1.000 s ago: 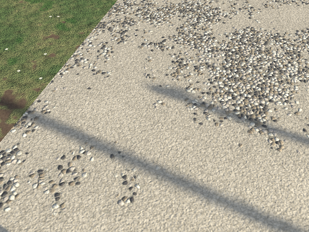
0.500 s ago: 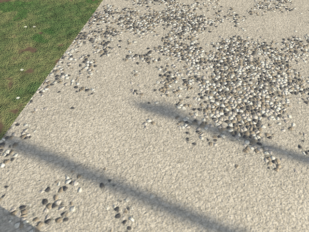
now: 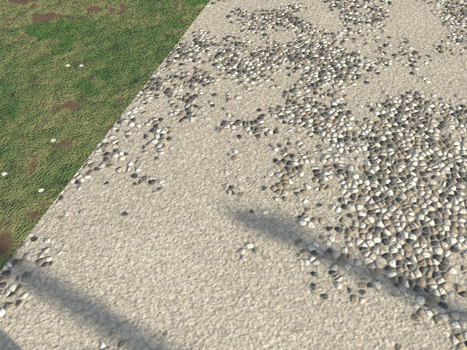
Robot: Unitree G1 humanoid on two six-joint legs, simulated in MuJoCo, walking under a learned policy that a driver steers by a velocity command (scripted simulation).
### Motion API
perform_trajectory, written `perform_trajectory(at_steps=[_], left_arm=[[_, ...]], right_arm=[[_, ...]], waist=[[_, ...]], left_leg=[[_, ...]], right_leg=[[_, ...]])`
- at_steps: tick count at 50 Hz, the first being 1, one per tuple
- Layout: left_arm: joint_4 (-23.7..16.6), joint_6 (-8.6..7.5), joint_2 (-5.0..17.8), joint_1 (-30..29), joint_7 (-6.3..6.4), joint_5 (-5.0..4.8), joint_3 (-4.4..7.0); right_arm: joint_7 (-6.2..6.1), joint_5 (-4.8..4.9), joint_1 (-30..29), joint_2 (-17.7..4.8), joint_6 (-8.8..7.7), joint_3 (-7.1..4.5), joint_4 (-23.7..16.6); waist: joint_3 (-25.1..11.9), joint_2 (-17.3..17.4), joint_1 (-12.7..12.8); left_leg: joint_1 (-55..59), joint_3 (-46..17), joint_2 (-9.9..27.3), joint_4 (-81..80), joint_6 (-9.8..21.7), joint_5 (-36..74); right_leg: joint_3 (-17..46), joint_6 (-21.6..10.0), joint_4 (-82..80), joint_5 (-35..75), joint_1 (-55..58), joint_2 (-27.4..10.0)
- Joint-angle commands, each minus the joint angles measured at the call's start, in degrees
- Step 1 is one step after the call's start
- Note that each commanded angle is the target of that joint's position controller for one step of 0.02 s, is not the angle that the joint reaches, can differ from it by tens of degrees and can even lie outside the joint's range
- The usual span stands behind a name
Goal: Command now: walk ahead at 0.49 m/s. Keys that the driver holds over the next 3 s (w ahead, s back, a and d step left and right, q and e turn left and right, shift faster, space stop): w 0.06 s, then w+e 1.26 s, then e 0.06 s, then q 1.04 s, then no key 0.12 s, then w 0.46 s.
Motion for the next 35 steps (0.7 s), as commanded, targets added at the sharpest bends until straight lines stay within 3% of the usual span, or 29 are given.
perform_trajectory(at_steps=[1,5,8,10,11,12,13,14,15,16,18,19,21,24,30,33,35], left_arm=[[-3.5,-0.57,8.8,-1.6,1.18,-0.36,1.51],[-1.7,0.0,9.0,3.9,1.41,-1.17,1.61],[-1.0,1.04,9.6,5.7,1.71,-1.54,2.04],[-1.3,1.58,10.6,4.8,2.02,-1.65,2.57],[-1.8,1.82,11.0,3.5,2.04,-1.61,2.76],[-2.3,1.99,10.1,2.5,1.98,-1.37,2.39],[-4.0,1.96,7.5,1.8,1.86,-0.65,1.39],[-5.1,0.96,0.0,8.8,1.57,-0.85,-0.52],[-4.3,0.02,3.4,8.4,1.46,-2.24,0.12],[-5.7,-0.29,8.3,3.4,1.61,-3.44,1.52],[-6.8,0.27,7.8,-1.5,2.24,-2.71,2.06],[-6.7,1.09,6.9,-0.7,2.28,-2.4,2.54],[-7.1,2.69,4.1,0.3,1.97,-2.5,2.46],[-9.3,3.93,4.0,-2.9,1.9,-1.98,2.78],[-13.4,3.36,3.1,-13.7,-0.19,-1.38,2.04],[-16.1,3.38,3.0,-19.0,-1.27,-1.45,1.6],[-17.7,3.49,3.6,-20.6,-1.96,-1.59,1.67]], right_arm=[[0.38,-0.29,-1.7,-2.2,-0.37,-0.4,-2.9],[1.3,0.23,-10.2,-1.5,-0.83,0.29,-5.3],[2.32,0.59,-13.4,-2.5,-1.62,0.35,-7.3],[2.7,0.72,-11.1,-4.4,-2.26,-0.26,-7.2],[2.66,0.72,-7.6,-5.8,-2.55,-0.89,-6.5],[2.33,0.62,0.3,-8.1,-2.74,-2.2,-4.2],[1.78,-0.4,11.3,-12.0,-2.9,-3.45,-2.1],[1.55,-1.23,17.6,-17.6,-2.3,-4.9,-0.7],[1.68,-1.02,17.8,-12.2,-2.08,-3.4,-0.7],[1.51,-0.69,12.6,-8.3,-2.15,-2.21,-1.8],[1.56,-0.89,4.9,-4.3,-2.22,-0.99,-2.8],[1.59,-1.33,3.2,-3.1,-2.42,-0.64,-2.6],[1.5,-1.51,2.6,-3.2,-2.52,-0.9,-2.0],[0.73,-1.62,3.7,-5.3,-2.75,-1.68,-1.2],[-0.58,-1.15,6.8,-7.8,-1.78,-2.45,-0.8],[-0.66,-0.45,10.0,-8.9,-0.78,-2.9,-0.2],[-0.56,0.11,10.8,-9.6,0.05,-3.25,0.0]], waist=[[3.0,-4.4,-1.7],[4.4,-4.3,1.3],[5.1,-5.0,1.3],[3.6,-6.4,-0.8],[1.6,-7.3,-3.1],[-3.3,-6.9,-7.0],[-12.3,-4.0,-11.2],[-21.6,10.8,-8.8],[-24.6,12.9,-9.5],[-15.1,8.8,-9.0],[-5.6,2.9,-6.1],[-3.5,4.2,-4.1],[-1.5,4.3,-2.5],[0.8,1.9,-2.0],[3.7,0.1,-5.0],[5.4,-0.3,-6.8],[5.6,0.4,-6.6]], left_leg=[[-0.5,0.2,0.1,-10.2,-1.0,10.1],[2.1,2.2,-2.8,-20.6,-1.4,13.9],[1.7,1.0,-3.9,-25.5,-0.8,10.0],[6.7,0.8,-4.9,-27.6,0.0,6.4],[12.2,1.8,-6.2,-28.3,0.7,4.4],[23.2,2.9,-7.3,-29.1,2.2,3.8],[40.7,-3.7,-0.2,-26.0,5.5,3.8],[63.2,-27.9,14.9,-29.5,13.7,-3.5],[63.3,-38.9,16.5,-36.5,15.0,-10.0],[55.8,-29.8,14.5,-37.3,11.8,-10.9],[39.5,-16.0,10.3,-40.9,8.7,-4.5],[34.6,-11.1,8.4,-42.9,7.7,-2.6],[29.8,-5.4,7.4,-45.8,8.0,0.2],[29.4,0.3,7.8,-47.9,9.0,5.3],[33.3,10.1,6.7,-48.7,7.5,8.4],[39.2,12.3,8.2,-46.8,7.1,10.2],[42.9,13.6,9.3,-43.9,6.3,15.4]], right_leg=[[9.6,-7.9,-9.2,7.7,-3.4,-15.3],[8.5,-7.0,-7.8,7.6,0.1,-15.2],[10.9,-6.7,-3.8,8.7,5.7,-17.7],[12.8,-5.6,-0.5,11.7,7.4,-19.1],[12.9,-4.9,3.2,17.6,7.3,-18.7],[11.1,-3.5,11.8,23.9,5.4,-15.8],[8.5,-1.4,27.5,16.8,-4.0,-12.0],[3.9,3.1,49.5,-9.3,-27.0,-2.6],[11.5,2.9,59.2,-24.4,-33.5,-3.1],[11.9,2.2,62.3,-21.2,-37.9,-6.2],[9.9,1.8,58.2,-12.3,-34.8,-11.0],[10.4,1.7,55.6,-9.7,-31.6,-12.6],[9.8,1.7,53.7,-7.6,-28.9,-13.5],[10.3,2.4,49.2,-1.9,-32.8,-13.8],[5.6,2.8,31.4,10.9,-33.4,-12.5],[3.2,1.8,26.3,8.8,-35.0,-11.7],[1.5,0.5,24.3,4.4,-34.6,-10.7]])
